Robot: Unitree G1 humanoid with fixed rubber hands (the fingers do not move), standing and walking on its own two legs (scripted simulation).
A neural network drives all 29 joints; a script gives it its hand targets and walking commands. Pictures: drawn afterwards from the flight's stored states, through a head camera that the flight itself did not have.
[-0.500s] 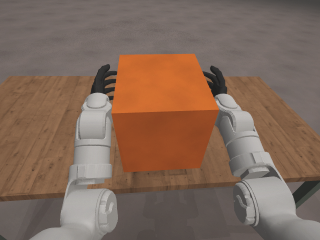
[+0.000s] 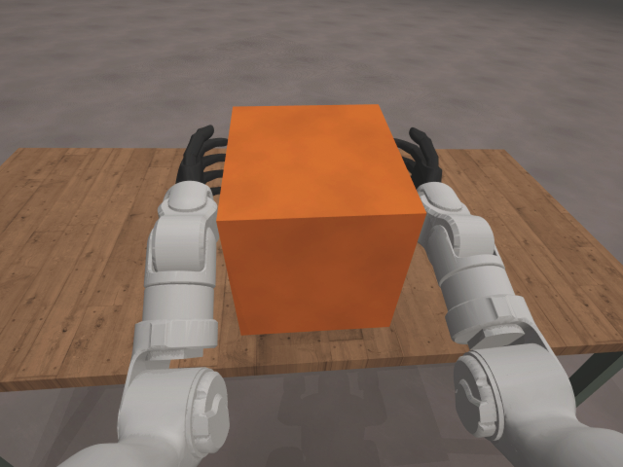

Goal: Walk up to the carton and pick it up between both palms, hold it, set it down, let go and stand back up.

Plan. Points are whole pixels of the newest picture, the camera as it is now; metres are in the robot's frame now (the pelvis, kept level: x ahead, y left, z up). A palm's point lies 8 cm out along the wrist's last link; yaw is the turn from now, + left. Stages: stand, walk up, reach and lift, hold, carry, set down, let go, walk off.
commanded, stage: hold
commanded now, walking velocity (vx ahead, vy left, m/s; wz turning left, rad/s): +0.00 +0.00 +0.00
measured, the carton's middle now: (311, 217) +0.38 -0.01 +0.17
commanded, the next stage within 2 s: none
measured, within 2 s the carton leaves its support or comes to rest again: neither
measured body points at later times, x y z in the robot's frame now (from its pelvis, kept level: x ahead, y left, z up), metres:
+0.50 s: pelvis +0.00 +0.00 +0.00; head -0.05 +0.03 +0.45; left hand +0.40 +0.13 +0.22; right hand +0.39 -0.16 +0.22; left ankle +0.04 +0.12 -0.74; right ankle +0.04 -0.14 -0.74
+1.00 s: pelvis +0.00 +0.00 +0.00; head -0.05 +0.03 +0.45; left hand +0.40 +0.13 +0.22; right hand +0.39 -0.16 +0.22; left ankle +0.04 +0.12 -0.74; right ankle +0.04 -0.14 -0.74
